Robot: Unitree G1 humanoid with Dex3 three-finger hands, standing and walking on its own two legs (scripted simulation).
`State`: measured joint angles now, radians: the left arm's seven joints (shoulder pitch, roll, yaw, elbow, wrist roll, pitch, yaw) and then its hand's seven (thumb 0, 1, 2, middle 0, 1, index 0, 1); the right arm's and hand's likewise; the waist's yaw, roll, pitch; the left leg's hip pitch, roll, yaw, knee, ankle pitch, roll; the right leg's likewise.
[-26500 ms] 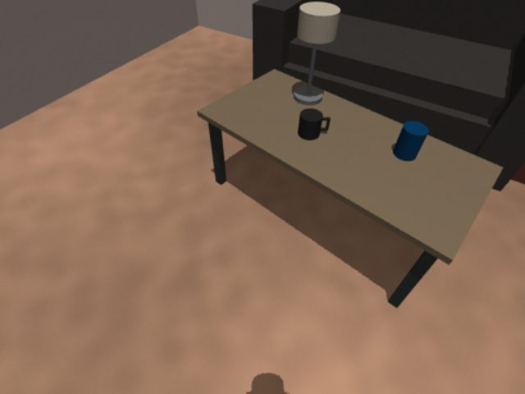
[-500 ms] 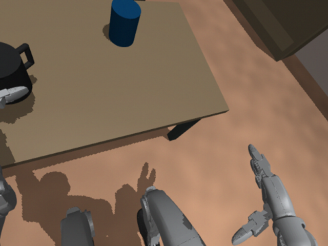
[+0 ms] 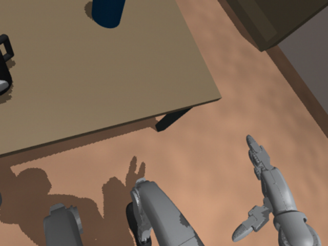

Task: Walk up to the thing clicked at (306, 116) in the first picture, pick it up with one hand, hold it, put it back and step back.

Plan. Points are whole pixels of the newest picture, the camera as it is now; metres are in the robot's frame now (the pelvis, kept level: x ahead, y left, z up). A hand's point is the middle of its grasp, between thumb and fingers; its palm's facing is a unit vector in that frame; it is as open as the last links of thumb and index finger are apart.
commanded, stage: loosen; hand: left
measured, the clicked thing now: out of the picture +0.57 +0.21 -0.05
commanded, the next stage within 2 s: open in 0.20 s
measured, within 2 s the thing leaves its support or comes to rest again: rests again in 0.32 s
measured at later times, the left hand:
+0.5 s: hand out of the picture +0.57 +0.25 -0.03, palm faces +0.29 -0.96 -0.02, open 13.7 cm
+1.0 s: hand out of the picture +0.58 +0.27 +0.00, palm faces +0.34 -0.94 +0.02, open 17.5 cm
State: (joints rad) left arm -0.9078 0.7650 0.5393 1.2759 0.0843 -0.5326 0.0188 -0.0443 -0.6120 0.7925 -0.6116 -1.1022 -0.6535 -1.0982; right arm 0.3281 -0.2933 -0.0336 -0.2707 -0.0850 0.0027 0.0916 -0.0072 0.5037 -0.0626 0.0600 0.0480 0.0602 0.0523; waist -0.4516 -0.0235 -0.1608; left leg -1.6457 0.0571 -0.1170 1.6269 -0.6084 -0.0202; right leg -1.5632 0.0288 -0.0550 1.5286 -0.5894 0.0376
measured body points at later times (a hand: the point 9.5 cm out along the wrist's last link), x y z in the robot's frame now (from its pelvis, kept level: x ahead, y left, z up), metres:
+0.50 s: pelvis -0.01 +0.00 -0.01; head +0.21 +0.10 +0.37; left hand +0.55 +0.30 -0.03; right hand +0.18 -0.25 +0.08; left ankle +0.05 +0.12 -0.54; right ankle +0.06 -0.14 -0.54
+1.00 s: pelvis -0.01 +0.00 +0.01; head +0.21 +0.10 +0.39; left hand +0.55 +0.32 +0.00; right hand +0.18 -0.25 +0.12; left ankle +0.05 +0.12 -0.54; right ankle +0.06 -0.14 -0.54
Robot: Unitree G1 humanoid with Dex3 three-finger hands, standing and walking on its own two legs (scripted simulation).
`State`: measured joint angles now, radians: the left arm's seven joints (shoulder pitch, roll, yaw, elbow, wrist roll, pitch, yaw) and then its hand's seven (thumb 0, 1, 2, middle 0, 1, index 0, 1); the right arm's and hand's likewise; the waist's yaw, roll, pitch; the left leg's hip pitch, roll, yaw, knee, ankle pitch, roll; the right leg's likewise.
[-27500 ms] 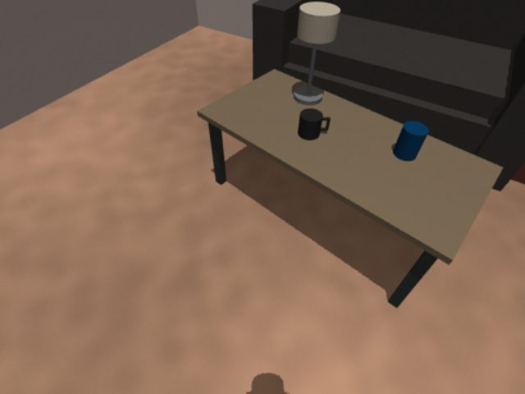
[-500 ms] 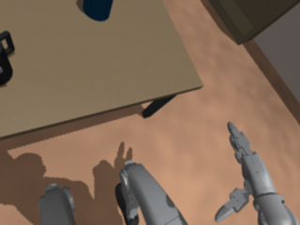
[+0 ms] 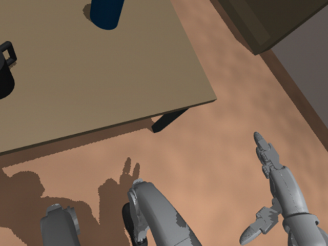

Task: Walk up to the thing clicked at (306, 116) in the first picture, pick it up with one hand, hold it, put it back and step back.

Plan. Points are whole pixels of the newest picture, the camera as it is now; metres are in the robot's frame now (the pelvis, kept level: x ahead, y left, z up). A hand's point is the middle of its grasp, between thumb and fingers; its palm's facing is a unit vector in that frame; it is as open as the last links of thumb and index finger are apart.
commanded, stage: withdraw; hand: left
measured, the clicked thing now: out of the picture +0.58 +0.21 -0.08
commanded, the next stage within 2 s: rise in 0.02 s
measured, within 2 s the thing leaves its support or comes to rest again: neither
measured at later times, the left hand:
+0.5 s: hand out of the picture +0.54 +0.38 +0.09, palm faces +0.48 -0.84 -0.24, open 17.1 cm
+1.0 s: hand out of the picture +0.34 +0.26 +0.08, palm faces +0.25 -0.92 -0.30, open 17.1 cm
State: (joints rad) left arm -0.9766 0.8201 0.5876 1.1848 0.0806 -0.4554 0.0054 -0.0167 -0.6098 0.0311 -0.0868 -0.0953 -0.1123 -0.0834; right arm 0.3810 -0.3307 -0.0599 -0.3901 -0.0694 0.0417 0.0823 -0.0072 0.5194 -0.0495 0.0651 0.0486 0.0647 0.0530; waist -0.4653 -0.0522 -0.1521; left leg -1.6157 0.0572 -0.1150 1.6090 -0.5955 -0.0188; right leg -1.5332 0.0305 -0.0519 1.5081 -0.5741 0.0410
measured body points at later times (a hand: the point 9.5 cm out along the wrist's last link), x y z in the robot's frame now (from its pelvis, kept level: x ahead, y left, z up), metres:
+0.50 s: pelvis +0.02 +0.01 +0.08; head +0.19 +0.09 +0.49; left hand +0.51 +0.42 +0.10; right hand +0.20 -0.22 +0.11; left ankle +0.05 +0.12 -0.54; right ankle +0.06 -0.15 -0.54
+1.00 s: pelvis +0.05 +0.01 +0.13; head +0.11 +0.04 +0.58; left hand +0.32 +0.31 +0.10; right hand +0.23 -0.20 +0.11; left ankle +0.05 +0.12 -0.54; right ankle +0.06 -0.15 -0.54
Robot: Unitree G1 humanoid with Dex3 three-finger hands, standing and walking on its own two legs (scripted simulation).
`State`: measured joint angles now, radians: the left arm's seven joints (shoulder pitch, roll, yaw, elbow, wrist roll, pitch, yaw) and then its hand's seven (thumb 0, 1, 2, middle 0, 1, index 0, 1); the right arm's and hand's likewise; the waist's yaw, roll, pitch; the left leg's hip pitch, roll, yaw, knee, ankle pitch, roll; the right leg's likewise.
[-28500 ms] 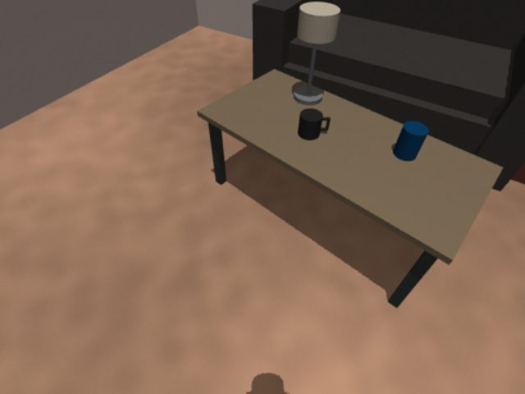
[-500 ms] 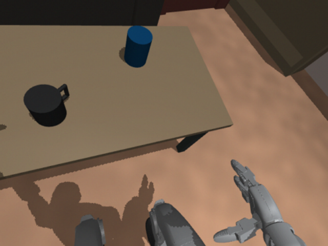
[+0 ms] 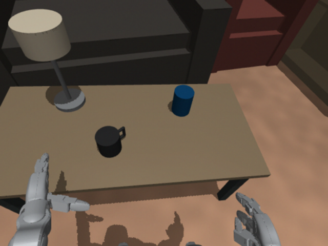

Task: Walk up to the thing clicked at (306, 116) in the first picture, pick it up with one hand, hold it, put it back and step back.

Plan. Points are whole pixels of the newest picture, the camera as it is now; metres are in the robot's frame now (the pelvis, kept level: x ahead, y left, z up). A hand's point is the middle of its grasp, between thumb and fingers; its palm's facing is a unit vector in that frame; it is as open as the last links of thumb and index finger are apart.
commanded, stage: home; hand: left
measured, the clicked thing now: (112, 139) +0.54 +0.16 -0.22
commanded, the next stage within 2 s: none
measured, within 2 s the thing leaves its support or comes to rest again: neither
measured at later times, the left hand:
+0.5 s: hand out of the picture +0.16 +0.15 -0.04, palm faces +0.15 -0.96 -0.24, open 17.4 cm
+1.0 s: hand out of the picture +0.16 +0.16 -0.04, palm faces +0.14 -0.96 -0.23, open 17.4 cm
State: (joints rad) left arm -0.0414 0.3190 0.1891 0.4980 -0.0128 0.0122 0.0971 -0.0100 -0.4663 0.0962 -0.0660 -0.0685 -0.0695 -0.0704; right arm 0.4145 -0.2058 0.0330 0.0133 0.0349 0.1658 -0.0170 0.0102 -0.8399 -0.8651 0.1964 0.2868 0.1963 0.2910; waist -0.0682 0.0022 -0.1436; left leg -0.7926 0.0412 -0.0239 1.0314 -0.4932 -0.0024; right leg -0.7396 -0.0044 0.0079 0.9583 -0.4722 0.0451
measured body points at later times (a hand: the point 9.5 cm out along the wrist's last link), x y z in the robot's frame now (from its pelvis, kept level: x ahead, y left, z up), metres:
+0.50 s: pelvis -0.01 -0.03 +0.00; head +0.02 -0.04 +0.45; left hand +0.15 +0.20 -0.03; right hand +0.17 -0.26 -0.02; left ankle +0.00 +0.11 -0.68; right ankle +0.00 -0.15 -0.68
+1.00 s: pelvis -0.01 -0.02 +0.00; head +0.03 -0.02 +0.45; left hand +0.15 +0.21 -0.03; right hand +0.16 -0.25 -0.02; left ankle +0.00 +0.11 -0.68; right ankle +0.00 -0.15 -0.68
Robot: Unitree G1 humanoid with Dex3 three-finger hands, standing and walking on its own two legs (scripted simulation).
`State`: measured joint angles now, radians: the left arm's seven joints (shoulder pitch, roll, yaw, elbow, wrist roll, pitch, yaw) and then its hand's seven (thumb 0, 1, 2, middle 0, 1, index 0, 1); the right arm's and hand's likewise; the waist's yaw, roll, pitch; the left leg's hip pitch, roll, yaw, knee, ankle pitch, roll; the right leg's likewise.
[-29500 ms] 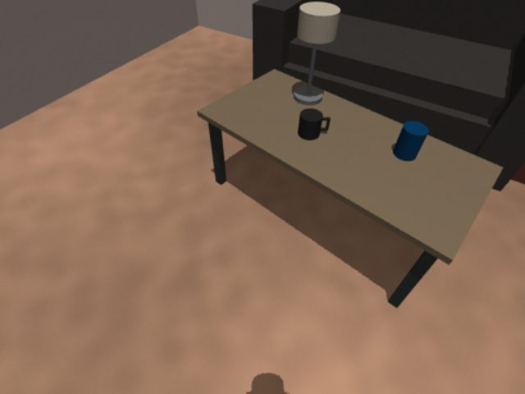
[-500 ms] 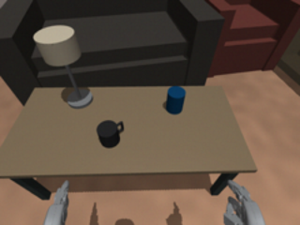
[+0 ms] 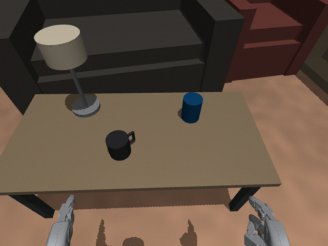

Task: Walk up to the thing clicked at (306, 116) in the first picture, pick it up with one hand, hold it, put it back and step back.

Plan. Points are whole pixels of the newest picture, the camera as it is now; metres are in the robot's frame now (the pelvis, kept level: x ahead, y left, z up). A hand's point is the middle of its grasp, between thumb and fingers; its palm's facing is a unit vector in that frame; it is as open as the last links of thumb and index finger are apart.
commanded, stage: home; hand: left
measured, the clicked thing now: (122, 143) +0.55 +0.17 -0.22
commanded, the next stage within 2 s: stand in 1.18 s
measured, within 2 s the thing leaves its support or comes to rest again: neither
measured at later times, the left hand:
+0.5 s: hand (86, 235) +0.18 +0.18 -0.04, palm faces +0.12 -0.97 -0.23, open 17.4 cm
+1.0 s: hand (85, 243) +0.17 +0.18 -0.04, palm faces +0.12 -0.95 -0.28, open 17.4 cm
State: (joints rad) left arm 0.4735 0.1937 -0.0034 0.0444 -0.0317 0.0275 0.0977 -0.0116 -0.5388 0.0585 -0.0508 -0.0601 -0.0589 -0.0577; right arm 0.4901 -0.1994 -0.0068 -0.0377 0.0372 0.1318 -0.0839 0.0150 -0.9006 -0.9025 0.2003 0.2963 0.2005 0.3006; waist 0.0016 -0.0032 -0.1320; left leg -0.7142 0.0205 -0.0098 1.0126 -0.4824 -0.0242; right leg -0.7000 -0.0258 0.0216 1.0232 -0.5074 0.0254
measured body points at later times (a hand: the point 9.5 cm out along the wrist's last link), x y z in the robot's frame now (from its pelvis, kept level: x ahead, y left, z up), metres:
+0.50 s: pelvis +0.01 +0.01 +0.00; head +0.04 +0.01 +0.45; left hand +0.17 +0.23 -0.03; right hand +0.17 -0.22 -0.02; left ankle +0.01 +0.13 -0.67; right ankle +0.00 -0.13 -0.67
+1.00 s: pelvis +0.00 +0.00 +0.01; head +0.03 +0.00 +0.46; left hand +0.16 +0.23 -0.02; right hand +0.15 -0.24 -0.07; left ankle +0.01 +0.13 -0.67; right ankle +0.00 -0.13 -0.67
